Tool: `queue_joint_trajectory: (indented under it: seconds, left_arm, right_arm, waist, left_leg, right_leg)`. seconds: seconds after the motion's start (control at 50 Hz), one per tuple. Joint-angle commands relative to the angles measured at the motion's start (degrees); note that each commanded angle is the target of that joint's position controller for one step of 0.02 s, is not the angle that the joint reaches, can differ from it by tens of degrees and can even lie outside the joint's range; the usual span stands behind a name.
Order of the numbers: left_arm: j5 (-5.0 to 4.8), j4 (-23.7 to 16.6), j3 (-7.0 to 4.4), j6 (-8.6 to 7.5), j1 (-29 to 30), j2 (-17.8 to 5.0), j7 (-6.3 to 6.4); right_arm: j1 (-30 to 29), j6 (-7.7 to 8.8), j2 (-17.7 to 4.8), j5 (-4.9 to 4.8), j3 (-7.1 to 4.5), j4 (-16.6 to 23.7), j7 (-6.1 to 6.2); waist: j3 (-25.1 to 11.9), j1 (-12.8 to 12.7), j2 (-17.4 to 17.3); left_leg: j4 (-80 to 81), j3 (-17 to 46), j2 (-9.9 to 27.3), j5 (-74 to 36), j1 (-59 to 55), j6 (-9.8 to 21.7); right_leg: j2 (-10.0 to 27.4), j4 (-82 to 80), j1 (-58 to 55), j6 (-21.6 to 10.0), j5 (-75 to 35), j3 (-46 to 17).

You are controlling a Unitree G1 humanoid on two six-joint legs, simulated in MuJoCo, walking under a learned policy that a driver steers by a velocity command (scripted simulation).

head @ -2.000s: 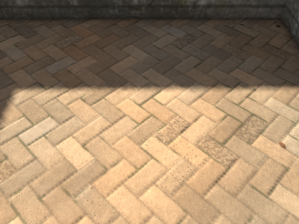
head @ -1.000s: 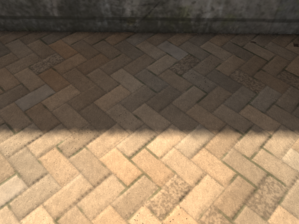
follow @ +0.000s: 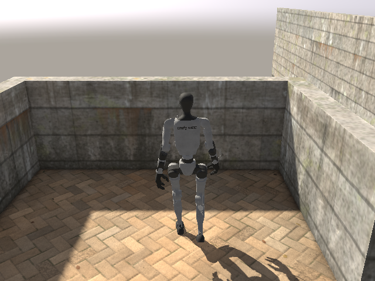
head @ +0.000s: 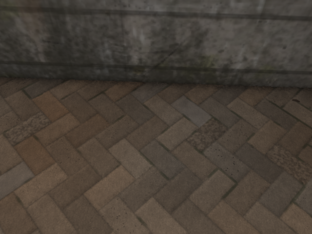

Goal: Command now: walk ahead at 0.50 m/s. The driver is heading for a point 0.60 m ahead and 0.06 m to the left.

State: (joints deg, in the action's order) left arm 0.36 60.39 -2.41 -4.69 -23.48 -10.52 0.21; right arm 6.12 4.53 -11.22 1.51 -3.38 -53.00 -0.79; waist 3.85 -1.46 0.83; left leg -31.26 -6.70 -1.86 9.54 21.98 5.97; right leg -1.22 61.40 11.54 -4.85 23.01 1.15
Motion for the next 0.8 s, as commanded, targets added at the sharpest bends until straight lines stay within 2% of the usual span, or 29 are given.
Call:
queue_joint_trajectory:
  seconds: [0.02,0.04,0.06,0.12,0.18,0.24,0.3,0.36,0.4,0.42,0.44,0.46,0.48,0.5,0.52,0.54,0.56,0.58,0.6,0.62,0.64,0.7,0.76,0.8]
  left_arm:
    - [0.67,-4.37,-1.22,-0.57,1.30,-4.42,-0.51]
    - [1.52,-4.23,-1.12,0.21,0.37,-3.60,-0.77]
    - [1.85,-3.78,-1.02,0.97,-0.63,-2.62,-1.16]
    - [1.93,-5.38,-1.14,2.20,3.23,-2.84,-1.75]
    - [1.59,-8.20,-1.18,2.57,11.32,-3.79,-1.94]
    - [1.08,-10.40,-0.72,2.37,17.77,-3.29,-2.04]
    - [0.86,-12.04,-0.19,2.13,22.83,-2.74,-2.03]
    - [0.89,-13.62,-0.12,1.66,26.31,-3.31,-1.93]
    - [0.89,-14.09,-0.34,1.17,26.01,-3.97,-1.81]
    - [0.88,-13.64,-0.59,0.89,23.91,-4.41,-1.60]
    - [0.93,-12.33,-1.07,0.60,19.53,-5.22,-1.20]
    - [1.15,-9.53,-1.74,0.14,11.21,-6.12,-0.73]
    - [2.23,-6.52,-2.78,-0.44,1.20,-8.64,-0.15]
    - [3.70,-5.74,-4.55,-0.57,-6.58,-15.41,0.26]
    - [1.90,-5.91,-4.62,0.39,-3.97,-14.91,-0.47]
    - [0.66,-7.01,-3.89,0.65,3.34,-12.31,-0.68]
    - [0.57,-7.86,-2.71,0.30,8.03,-8.08,-0.90]
    - [0.73,-7.61,-1.98,-0.14,9.76,-5.66,-0.86]
    - [0.52,-6.78,-1.44,-0.55,9.74,-4.10,-0.50]
    - [0.59,-6.13,-1.20,-1.00,8.76,-3.61,-0.23]
    - [0.60,-5.51,-1.26,-1.55,6.97,-4.07,-0.09]
    - [0.56,-4.79,-1.66,-2.41,4.25,-6.24,0.10]
    - [0.58,-3.78,-0.85,-2.49,1.91,-5.20,0.27]
    - [0.35,-3.37,-0.43,-2.28,1.53,-5.24,0.48]
  right_arm:
    - [8.02,0.26,-4.66,-0.80,-1.06,-1.20,-0.04]
    - [8.20,0.60,-2.89,-0.98,-0.42,-2.09,0.29]
    - [9.48,1.01,-2.60,-0.89,-0.17,-2.81,0.53]
    - [13.74,1.92,-5.34,-0.99,-0.54,-4.32,0.75]
    - [17.08,1.86,-5.57,-1.05,-0.31,-4.86,0.69]
    - [20.02,1.79,-5.32,-1.06,0.04,-5.38,0.74]
    - [23.25,1.85,-5.48,-0.93,0.19,-6.35,1.01]
    - [25.14,1.61,-5.83,-0.40,0.18,-7.28,1.47]
    - [24.45,1.44,-6.51,-0.11,-0.03,-7.52,1.85]
    - [23.28,1.40,-6.98,-0.02,-0.15,-7.40,1.99]
    - [22.38,1.30,-7.62,0.08,-0.34,-7.36,2.07]
    - [21.29,1.02,-7.92,-0.09,-0.41,-7.26,1.98]
    - [20.73,1.00,-7.11,-0.63,-0.07,-6.49,1.84]
    - [25.49,1.03,-1.87,-3.11,1.14,-4.42,1.09]
    - [26.02,0.92,-4.37,-2.52,0.21,-5.08,1.06]
    - [20.69,0.49,-5.99,-1.54,-0.42,-3.92,1.16]
    - [17.40,0.68,-5.08,-1.29,-0.20,-3.10,0.85]
    - [16.62,0.31,-3.88,-1.09,-0.22,-3.24,0.70]
    - [17.39,-0.52,-3.22,-0.14,-0.25,-3.40,0.41]
    - [18.81,-1.37,-2.23,0.28,-0.18,-4.02,-0.02]
    - [18.70,-1.95,-1.96,0.38,-0.25,-3.88,-0.32]
    - [13.23,-3.01,-2.11,0.12,-0.44,-1.66,-0.85]
    - [8.60,-2.75,-1.55,0.07,-0.09,-0.02,-0.71]
    - [5.37,-2.34,-0.14,-0.13,0.78,0.75,-0.55]
  waist:
    - [-2.29,1.92,-2.19]
    - [-1.14,0.25,-3.39]
    - [-1.32,-0.43,-3.84]
    - [-0.45,-0.78,-3.56]
    - [1.37,0.92,-3.70]
    - [1.85,2.54,-3.90]
    - [2.03,4.18,-4.55]
    - [2.65,4.89,-4.89]
    - [2.49,3.83,-5.06]
    - [1.46,2.46,-5.37]
    - [-0.88,0.50,-5.84]
    - [-5.09,-3.11,-4.77]
    - [-10.94,-6.74,-2.99]
    - [-20.18,-6.30,8.38]
    - [-22.44,-4.92,8.72]
    - [-12.49,-2.19,3.22]
    - [-6.22,-0.99,0.67]
    - [-2.60,0.64,0.48]
    - [-1.05,2.19,2.00]
    - [-1.08,2.96,2.88]
    - [-1.15,3.14,2.65]
    - [0.21,3.22,2.13]
    - [1.61,3.11,2.12]
    - [1.16,2.42,3.41]
  left_leg:
    - [21.17,24.33,18.01,4.47,-16.08,7.65]
    - [22.44,20.29,15.64,1.30,-12.16,5.95]
    - [23.00,17.79,14.52,-1.37,-10.81,5.48]
    - [24.52,13.96,13.30,-7.72,-11.26,6.00]
    - [25.93,12.04,12.37,-10.46,-14.26,5.66]
    - [25.51,9.86,11.40,-15.74,-17.20,4.76]
    - [24.48,8.60,11.77,-20.47,-21.57,4.51]
    - [22.20,8.44,13.60,-25.07,-27.27,5.17]
    - [19.30,8.08,14.86,-31.47,-29.93,4.91]
    - [16.31,7.35,14.93,-38.61,-30.16,4.31]
    - [11.16,6.77,14.71,-46.26,-30.12,3.61]
    - [1.72,5.38,13.17,-48.83,-28.80,2.66]
    - [-10.92,4.06,11.02,-38.53,-19.82,1.64]
    - [-33.73,0.42,3.28,-10.13,0.22,-1.21]
    - [-44.73,6.91,-2.34,20.15,9.69,-0.78]
    - [-46.15,10.12,2.13,15.24,13.38,-0.11]
    - [-42.72,10.09,4.42,10.54,12.78,-0.06]
    - [-38.98,9.92,6.12,8.08,10.65,-0.04]
    - [-36.35,9.95,7.10,6.75,8.04,-0.54]
    - [-35.48,9.70,7.26,5.84,6.16,-0.97]
    - [-35.37,9.33,7.13,4.87,6.22,-1.22]
    - [-32.67,8.74,8.01,-0.62,12.53,-1.93]
    - [-23.04,6.63,6.41,-4.84,12.96,-3.05]
    - [-13.39,3.28,4.74,-7.91,8.49,-3.26]
  right_leg:
    - [5.42,8.88,21.37,-0.80,-5.83,-3.63]
    - [6.52,5.88,18.49,-0.12,-6.92,-3.45]
    - [6.72,4.55,16.70,0.46,-7.67,-2.99]
    - [7.54,1.00,20.17,2.05,-11.47,-1.28]
    - [8.54,-5.94,26.21,3.46,-17.35,-0.01]
    - [7.65,-14.99,26.81,4.08,-21.79,1.51]
    - [6.04,-21.97,26.01,3.47,-23.95,3.06]
    - [4.89,-26.31,26.26,1.93,-21.78,3.51]
    - [3.85,-28.70,24.06,0.28,-17.89,3.71]
    - [2.49,-29.98,20.21,-0.78,-15.54,4.30]
    - [0.57,-31.01,14.37,-1.89,-13.41,5.00]
    - [-1.28,-34.57,4.93,-3.19,-15.03,5.91]
    - [2.96,-35.21,-10.01,-5.25,-16.28,1.47]
    - [20.77,-36.86,-29.31,-12.12,-11.55,-23.19]
    - [26.20,-44.98,-29.71,-14.81,-10.13,-39.66]
    - [23.74,-46.12,-20.57,-12.29,-5.10,-30.18]
    - [21.56,-49.18,-11.61,-10.11,-5.73,-23.06]
    - [18.79,-51.48,-5.81,-7.23,-8.14,-17.04]
    - [16.53,-52.81,-1.83,-5.14,-11.08,-12.30]
    - [15.52,-53.51,-0.22,-4.24,-13.27,-9.19]
    - [15.22,-53.91,-0.06,-4.18,-16.35,-7.36]
    - [14.69,-55.10,-2.13,-3.53,-21.74,-1.77]
    - [12.72,-51.95,-2.78,-3.16,-44.49,4.37]
    - [11.06,-49.93,-2.63,-2.37,-52.18,7.75]
